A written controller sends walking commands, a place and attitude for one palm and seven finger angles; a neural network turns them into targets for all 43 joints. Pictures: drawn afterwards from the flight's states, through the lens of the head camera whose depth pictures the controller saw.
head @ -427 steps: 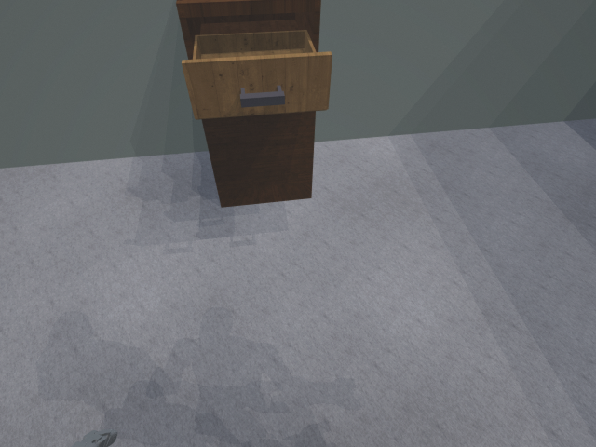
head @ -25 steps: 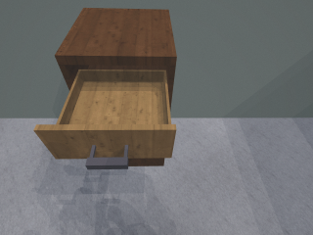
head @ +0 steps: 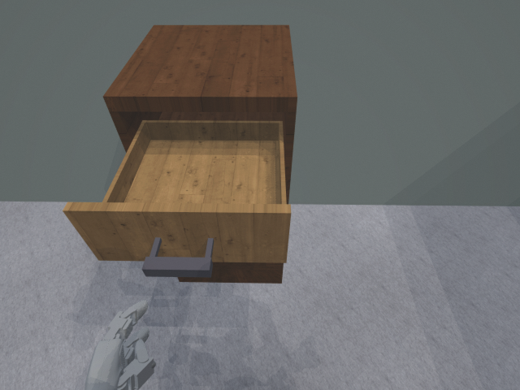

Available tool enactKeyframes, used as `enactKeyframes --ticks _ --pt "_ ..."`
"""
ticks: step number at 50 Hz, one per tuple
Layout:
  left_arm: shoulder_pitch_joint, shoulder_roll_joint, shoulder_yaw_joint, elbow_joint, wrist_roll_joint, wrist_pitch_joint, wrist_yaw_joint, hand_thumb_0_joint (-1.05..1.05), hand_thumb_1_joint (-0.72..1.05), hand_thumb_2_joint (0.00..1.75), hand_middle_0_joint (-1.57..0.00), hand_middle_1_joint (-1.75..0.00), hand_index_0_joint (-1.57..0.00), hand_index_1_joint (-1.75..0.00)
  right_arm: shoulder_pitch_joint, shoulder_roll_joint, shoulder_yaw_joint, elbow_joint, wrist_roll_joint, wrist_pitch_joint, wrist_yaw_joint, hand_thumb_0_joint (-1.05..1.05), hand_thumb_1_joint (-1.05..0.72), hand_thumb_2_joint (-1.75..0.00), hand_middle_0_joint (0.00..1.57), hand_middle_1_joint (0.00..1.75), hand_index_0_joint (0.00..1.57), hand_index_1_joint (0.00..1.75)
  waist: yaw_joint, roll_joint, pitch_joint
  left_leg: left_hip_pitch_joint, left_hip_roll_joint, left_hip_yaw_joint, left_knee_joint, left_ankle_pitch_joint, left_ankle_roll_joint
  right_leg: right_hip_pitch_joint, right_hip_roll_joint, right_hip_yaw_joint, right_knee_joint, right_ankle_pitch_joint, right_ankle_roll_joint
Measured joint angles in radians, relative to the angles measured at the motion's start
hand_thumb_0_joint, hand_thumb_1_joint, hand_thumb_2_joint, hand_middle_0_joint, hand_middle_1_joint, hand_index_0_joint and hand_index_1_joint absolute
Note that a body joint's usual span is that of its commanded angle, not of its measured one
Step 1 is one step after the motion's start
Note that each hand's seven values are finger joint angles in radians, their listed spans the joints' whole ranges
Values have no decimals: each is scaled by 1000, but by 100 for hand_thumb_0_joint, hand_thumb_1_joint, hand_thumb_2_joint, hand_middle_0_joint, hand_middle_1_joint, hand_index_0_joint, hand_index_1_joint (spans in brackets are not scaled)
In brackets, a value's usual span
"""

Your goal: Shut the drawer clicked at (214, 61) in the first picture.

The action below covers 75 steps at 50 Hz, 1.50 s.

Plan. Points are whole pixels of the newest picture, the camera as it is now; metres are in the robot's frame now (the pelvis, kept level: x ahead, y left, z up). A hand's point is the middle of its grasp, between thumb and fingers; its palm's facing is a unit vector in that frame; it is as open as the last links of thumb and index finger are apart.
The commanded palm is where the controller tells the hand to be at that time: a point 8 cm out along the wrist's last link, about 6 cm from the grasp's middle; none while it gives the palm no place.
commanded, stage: raise the hand and make a fist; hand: left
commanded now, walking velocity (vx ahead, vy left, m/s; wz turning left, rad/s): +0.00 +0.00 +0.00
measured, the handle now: (181, 255) +0.35 +0.15 -0.01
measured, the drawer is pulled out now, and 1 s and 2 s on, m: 0.30 0.30 0.30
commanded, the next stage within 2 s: bring the fist close to the handle in 1.70 s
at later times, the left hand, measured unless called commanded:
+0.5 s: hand (174, 369) +0.16 +0.12 +0.01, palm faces -0.04 -1.00 -0.06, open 4.5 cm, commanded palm +0.13 +0.19 +0.01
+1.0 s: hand (165, 352) +0.17 +0.13 +0.06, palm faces +0.01 -1.00 -0.02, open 3.1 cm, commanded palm +0.13 +0.18 +0.06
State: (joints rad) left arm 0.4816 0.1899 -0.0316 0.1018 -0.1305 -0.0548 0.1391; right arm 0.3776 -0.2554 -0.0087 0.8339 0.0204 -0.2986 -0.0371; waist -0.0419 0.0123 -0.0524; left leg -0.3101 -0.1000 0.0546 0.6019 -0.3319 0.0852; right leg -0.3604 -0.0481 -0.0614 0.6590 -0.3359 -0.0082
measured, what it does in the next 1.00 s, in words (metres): stands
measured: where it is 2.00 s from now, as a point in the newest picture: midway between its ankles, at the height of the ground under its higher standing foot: outside the picture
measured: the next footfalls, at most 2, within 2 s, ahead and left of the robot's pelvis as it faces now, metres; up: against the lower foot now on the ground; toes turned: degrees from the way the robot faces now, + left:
none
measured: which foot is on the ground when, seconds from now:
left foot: down 0.00-1.00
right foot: down 0.00-1.00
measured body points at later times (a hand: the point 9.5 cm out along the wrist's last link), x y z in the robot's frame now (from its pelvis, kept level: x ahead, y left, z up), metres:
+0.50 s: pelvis -0.03 -0.06 -0.06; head +0.02 -0.06 +0.39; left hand +0.16 +0.18 +0.02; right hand +0.19 -0.25 -0.13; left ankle -0.01 +0.06 -0.72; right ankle +0.00 -0.11 -0.72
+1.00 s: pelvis +0.00 -0.02 -0.03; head +0.02 -0.02 +0.42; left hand +0.16 +0.18 +0.06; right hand +0.19 -0.25 -0.08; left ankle -0.01 +0.06 -0.72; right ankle +0.00 -0.11 -0.72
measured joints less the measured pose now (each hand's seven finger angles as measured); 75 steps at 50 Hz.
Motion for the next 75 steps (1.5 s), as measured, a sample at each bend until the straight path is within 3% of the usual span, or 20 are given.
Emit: enactKeyframes --ticks 2,5,7,10,14,17,20,22,26,30,35,40,46,52,61,67,75 --pt "-41 -40 13 -51 -23 -130 -64 4 96 90 -29 -40 -29 -40 -50 -30 -15 -57 -9 -1 15 3 -92 -90 20 30 20 30 -4 11 -44 -88 19 2 88 -36 -10 -80 15 -3 65 -20 -7" --pt "-57 -88 29 -83 -54 -347 -214 2 94 90 -34 -45 -33 -45 -136 -29 -42 -158 -15 21 46 3 -91 -90 20 30 20 30 -1 -21 -90 -216 49 17 222 -91 -21 -210 39 6 185 -61 -26" --pt "-31 -94 33 -98 -38 -422 -284 1 93 90 -37 -49 -37 -49 -185 -24 -56 -241 -13 50 60 2 -91 -90 20 30 19 30 5 -41 -94 -276 64 21 302 -125 -24 -272 51 6 260 -89 -40" --pt "38 -64 34 -123 -25 -392 -313 1 92 90 -44 -55 -44 -55 -237 -23 -61 -353 -2 103 55 2 -91 -90 20 30 19 30 29 -60 -87 -338 75 17 385 -159 -40 -334 57 -2 343 -125 -58" --pt "122 -17 80 -149 -47 -355 -273 1 90 90 -52 -64 -52 -64 -260 -9 -50 -422 1 128 30 2 -91 -90 20 30 19 30 72 -54 -91 -403 87 -18 451 -182 -59 -381 65 -40 387 -148 -76" --pt "139 7 136 -184 -82 -409 -272 2 90 90 -58 -70 -58 -70 -253 8 -22 -411 1 112 20 1 -90 -90 20 30 19 30 91 -35 -94 -443 94 -57 486 -191 -72 -398 71 -79 396 -155 -86" --pt "92 20 159 -204 -120 -458 -338 2 90 90 -63 -77 -63 -76 -243 21 18 -368 6 85 16 1 -90 -90 20 30 19 30 96 -6 -83 -469 97 -90 509 -192 -80 -406 73 -111 396 -155 -90" --pt "40 30 154 -203 -137 -442 -397 2 90 90 -67 -81 -67 -81 -229 32 42 -339 13 80 12 1 -90 -90 20 30 20 30 95 8 -74 -474 98 -97 507 -187 -85 -407 74 -118 390 -151 -89" --pt "-36 50 150 -176 -151 -315 -463 1 90 90 -75 -90 -75 -89 -184 59 68 -291 27 93 0 2 -90 -90 20 30 20 30 70 21 -59 -441 97 -85 459 -167 -85 -382 75 -104 351 -132 -84" --pt "-15 41 179 -186 -162 -240 -419 1 90 90 -83 -98 -83 -98 -124 66 52 -265 27 97 -8 2 -90 -90 20 30 20 30 37 21 -58 -383 95 -58 386 -144 -77 -340 76 -75 296 -109 -77" --pt "68 18 186 -249 -152 -284 -363 1 90 90 -93 -109 -93 -109 -76 31 10 -250 25 74 -7 2 -90 -90 20 30 20 30 22 13 -54 -339 90 -37 333 -131 -64 -305 74 -52 253 -94 -67" --pt "139 7 134 -314 -128 -318 -343 1 90 90 -103 -120 -103 -120 -80 -10 -21 -258 22 47 -3 2 -90 -90 20 30 20 30 26 11 -47 -327 83 -32 328 -135 -49 -290 69 -47 242 -93 -57" --pt "172 -5 64 -395 -89 -307 -288 1 90 90 -115 -133 -115 -133 -119 -10 -20 -305 17 38 4 2 -90 -90 20 30 19 30 39 13 -51 -311 75 -31 336 -147 -33 -269 61 -45 242 -100 -42" --pt "184 -22 14 -478 -53 -250 -255 1 90 90 -127 -146 -127 -146 -155 30 17 -356 14 64 22 2 -90 -90 20 30 19 30 59 23 -69 -278 67 -27 328 -153 -21 -235 54 -39 232 -103 -28" --pt "200 -24 -25 -572 -34 -154 -237 1 90 90 -138 -157 -138 -157 -152 58 74 -397 16 96 33 2 -90 -90 20 30 20 30 81 39 -63 -233 58 -30 310 -150 -10 -184 47 -41 206 -98 -15" --pt "192 -26 -40 -612 -23 -115 -226 1 90 90 -140 -159 -140 -159 -125 46 79 -383 19 102 33 2 -90 -90 20 30 20 30 80 44 -57 -210 55 -28 293 -144 -8 -161 45 -38 191 -92 -12" --pt "203 -27 -41 -612 -15 -91 -209 1 90 90 -140 -160 -140 -160 -92 27 57 -365 21 105 28 2 -90 -90 20 30 20 30 60 39 -53 -190 58 -19 268 -134 -13 -150 49 -29 176 -85 -17"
